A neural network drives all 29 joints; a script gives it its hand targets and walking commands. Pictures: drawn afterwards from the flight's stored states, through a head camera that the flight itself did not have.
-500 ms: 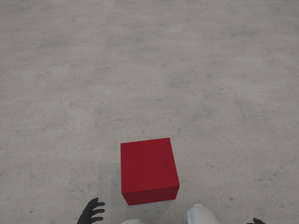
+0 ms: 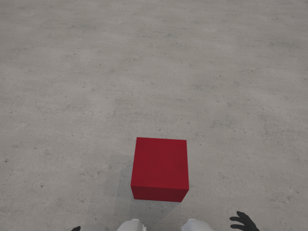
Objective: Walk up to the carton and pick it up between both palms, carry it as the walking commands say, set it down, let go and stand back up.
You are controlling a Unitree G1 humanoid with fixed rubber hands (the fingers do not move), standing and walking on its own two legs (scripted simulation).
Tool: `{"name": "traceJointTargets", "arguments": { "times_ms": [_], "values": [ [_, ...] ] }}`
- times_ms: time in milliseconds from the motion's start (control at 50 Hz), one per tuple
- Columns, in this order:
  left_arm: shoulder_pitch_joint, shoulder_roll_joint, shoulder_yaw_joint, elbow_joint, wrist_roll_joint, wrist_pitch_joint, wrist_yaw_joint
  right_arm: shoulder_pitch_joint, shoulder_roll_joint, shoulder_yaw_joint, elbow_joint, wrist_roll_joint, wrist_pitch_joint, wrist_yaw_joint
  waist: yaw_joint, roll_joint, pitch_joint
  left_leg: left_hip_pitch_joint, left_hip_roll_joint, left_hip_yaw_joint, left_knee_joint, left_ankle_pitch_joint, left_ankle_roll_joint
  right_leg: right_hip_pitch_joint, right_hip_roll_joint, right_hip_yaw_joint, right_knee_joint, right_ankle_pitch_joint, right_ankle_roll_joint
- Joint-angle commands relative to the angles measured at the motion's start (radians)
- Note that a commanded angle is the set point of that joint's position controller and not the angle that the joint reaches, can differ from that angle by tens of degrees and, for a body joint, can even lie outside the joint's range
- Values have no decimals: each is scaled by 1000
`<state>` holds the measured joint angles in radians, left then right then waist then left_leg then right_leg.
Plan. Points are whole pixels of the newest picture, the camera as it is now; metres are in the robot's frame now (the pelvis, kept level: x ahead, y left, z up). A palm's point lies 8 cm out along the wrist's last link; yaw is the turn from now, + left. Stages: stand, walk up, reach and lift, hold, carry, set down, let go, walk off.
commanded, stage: walk up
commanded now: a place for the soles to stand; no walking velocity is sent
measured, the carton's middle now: (159, 170) +0.48 -0.01 -0.60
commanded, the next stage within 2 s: reach and lift in 2.00 s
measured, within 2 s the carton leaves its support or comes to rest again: neither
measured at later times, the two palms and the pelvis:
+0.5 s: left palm out of the picture +0.04 +0.25 -0.11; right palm out of the picture +0.05 -0.24 -0.10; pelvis -0.01 +0.01 +0.03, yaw -2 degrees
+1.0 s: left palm out of the picture +0.08 +0.23 -0.10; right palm out of the picture +0.03 -0.25 -0.11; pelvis +0.02 +0.00 +0.03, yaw -5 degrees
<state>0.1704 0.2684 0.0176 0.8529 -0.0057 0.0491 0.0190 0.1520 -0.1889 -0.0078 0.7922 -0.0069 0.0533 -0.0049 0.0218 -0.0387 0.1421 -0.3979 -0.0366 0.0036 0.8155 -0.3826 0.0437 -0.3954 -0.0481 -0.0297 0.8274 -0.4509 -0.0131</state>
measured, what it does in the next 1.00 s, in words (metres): stands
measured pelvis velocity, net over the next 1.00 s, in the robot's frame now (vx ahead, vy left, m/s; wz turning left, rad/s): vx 0.02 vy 0.00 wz -0.08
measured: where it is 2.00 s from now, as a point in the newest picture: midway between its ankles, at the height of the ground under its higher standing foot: outside the picture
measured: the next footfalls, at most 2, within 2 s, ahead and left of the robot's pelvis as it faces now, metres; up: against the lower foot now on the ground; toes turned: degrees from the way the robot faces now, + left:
none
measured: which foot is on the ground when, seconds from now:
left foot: down 0.00-1.00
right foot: down 0.00-1.00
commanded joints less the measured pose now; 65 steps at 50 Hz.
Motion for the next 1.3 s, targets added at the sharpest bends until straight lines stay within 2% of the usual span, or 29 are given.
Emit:
{"name": "traceJointTargets", "arguments": {
  "times_ms": [0,20,40,60,140,200,320,360,400,460,480,500,520,640,660,680,700,720,780,820,920,960,1000,1040,1060,1220,1240,1260,1280],
  "values": [
    [-6,125,26,-115,9,-60,4,-52,-141,-27,-86,9,-23,3,-11,73,-185,-17,110,-159,-205,205,40,166,-110,193,-290,333,-68],
    [8,137,29,-98,22,-51,0,-8,-102,-13,-71,10,-22,-2,-36,28,-216,55,64,-99,-183,40,23,97,-178,266,-349,257,-98],
    [-17,159,34,-87,18,-46,-6,12,-122,-18,-45,8,-23,-8,-40,-41,-163,102,62,-106,-209,24,11,-1,-178,284,-380,92,-128],
    [-17,139,25,-76,20,-40,-10,29,-148,-24,-35,3,-22,-1,-34,-34,-151,140,97,-147,-281,-40,18,-35,-131,230,-398,-26,-103],
    [35,86,7,-60,5,-41,-14,-27,-185,-35,-27,7,-51,0,-9,91,-133,49,186,-256,-449,-71,40,78,-20,82,-304,67,-33],
    [39,82,3,-30,5,-53,-16,4,-196,-35,-2,11,-52,-1,-20,72,-133,-23,174,-271,-509,-218,26,146,-9,87,-302,68,-51],
    [119,78,7,-2,6,-76,-6,-26,-159,-19,43,5,-51,7,17,93,-151,32,128,-175,-448,-120,25,134,-42,137,-379,69,-52],
    [69,76,8,0,14,-75,-2,28,-159,-24,68,11,-57,4,-22,43,-87,32,125,-166,-449,-68,9,96,-39,157,-402,101,-45],
    [122,91,8,24,-3,-76,1,61,-175,-26,90,16,-60,2,-14,88,-68,36,150,-188,-479,-83,6,87,-37,155,-383,78,-55],
    [110,79,2,17,17,-76,1,33,-162,-15,91,15,-54,-1,-11,76,-88,14,145,-186,-467,-68,14,109,-24,152,-388,151,-42],
    [108,83,6,24,14,-71,-2,23,-148,-6,106,11,-55,-3,1,16,-96,17,133,-157,-448,-88,28,103,-36,162,-404,109,-47],
    [96,69,-2,5,19,-80,-5,30,-156,-6,101,7,-59,-1,-4,80,-106,45,123,-139,-445,-35,18,113,-40,180,-400,130,-56],
    [97,67,-1,3,13,-83,-4,49,-178,-14,108,7,-61,-4,-10,23,-149,75,130,-142,-415,-18,20,113,-39,169,-399,154,-53],
    [129,92,6,36,14,-76,6,62,-169,-1,129,11,-56,-5,-27,23,-117,84,142,-137,-425,41,18,94,-45,170,-403,187,-42],
    [111,95,0,51,9,-81,7,43,-161,-4,144,2,-53,-1,-10,2,-107,113,123,-99,-409,52,12,84,-36,178,-426,184,-50],
    [152,102,1,21,23,-86,11,89,-173,-8,165,-3,-43,2,-10,76,-119,115,97,-56,-367,18,8,80,-75,259,-454,129,-64],
    [111,110,13,35,28,-87,13,86,-152,-5,157,-5,-40,3,-31,-23,-121,123,97,-63,-374,19,4,56,-83,256,-479,71,-62],
    [111,117,13,24,25,-82,17,110,-159,-11,161,-11,-39,1,-28,9,-112,123,93,-74,-368,2,-1,46,-86,280,-478,50,-70],
    [126,110,15,29,29,-84,11,75,-167,-3,164,-6,-51,-5,0,30,-123,139,111,-71,-376,125,4,86,-75,248,-439,198,-63],
    [106,104,14,17,27,-81,11,88,-160,1,175,-14,-44,-5,-15,-14,-88,113,102,-53,-368,80,9,56,-80,281,-462,104,-62],
    [127,76,4,29,20,-90,12,93,-201,-9,185,2,-51,-4,-9,29,-145,177,142,-85,-373,230,8,124,-51,208,-397,402,-50],
    [112,93,9,41,11,-87,13,78,-195,-2,182,5,-49,-7,-21,-51,-138,193,142,-64,-377,284,11,113,-48,210,-374,456,-52],
    [137,82,15,34,26,-85,16,90,-215,-5,199,1,-42,-9,-9,39,-139,192,140,-51,-355,257,13,132,-63,226,-382,497,-52],
    [91,98,13,22,10,-78,25,85,-191,-4,177,-6,-41,-12,-22,34,-149,212,168,-59,-393,364,16,122,-49,213,-320,516,-45],
    [121,96,19,29,19,-73,25,82,-206,1,186,2,-37,-12,-16,82,-181,227,167,-67,-420,330,19,140,-37,203,-314,461,-31],
    [130,62,12,23,14,-72,28,64,-234,-12,162,2,-19,-15,-20,66,-118,178,201,-54,-438,257,60,67,6,184,-242,388,-22],
    [127,70,9,31,16,-72,22,30,-225,-10,171,-7,-15,-9,-8,124,-135,191,179,-24,-430,196,55,67,1,207,-261,355,-30],
    [115,94,25,37,16,-71,23,42,-236,-12,157,-10,-14,-12,-20,41,-118,162,195,-44,-419,104,57,56,6,179,-259,328,-25],
    [136,102,18,33,15,-72,30,23,-221,-10,151,-4,-7,-10,-5,39,-66,116,191,-46,-436,47,54,53,4,202,-281,352,-25]
  ]
}}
